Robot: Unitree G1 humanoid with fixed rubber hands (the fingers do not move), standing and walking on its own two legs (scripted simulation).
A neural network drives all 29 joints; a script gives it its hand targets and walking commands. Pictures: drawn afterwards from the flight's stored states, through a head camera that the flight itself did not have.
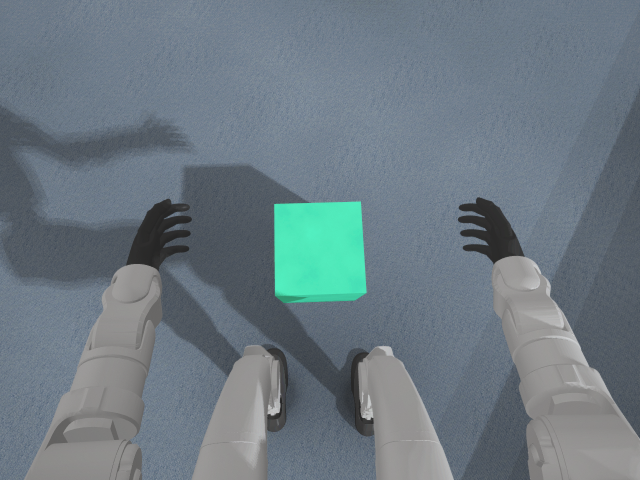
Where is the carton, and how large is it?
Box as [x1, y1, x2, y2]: [274, 202, 366, 302]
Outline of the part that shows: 360,202 274,204 275,295 283,302 354,300 366,292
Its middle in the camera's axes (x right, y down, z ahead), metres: +0.00 +0.05 +0.98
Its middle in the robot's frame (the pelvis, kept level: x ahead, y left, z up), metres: +0.44 +0.00 -0.57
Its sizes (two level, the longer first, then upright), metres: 0.210 0.200 0.250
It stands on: the floor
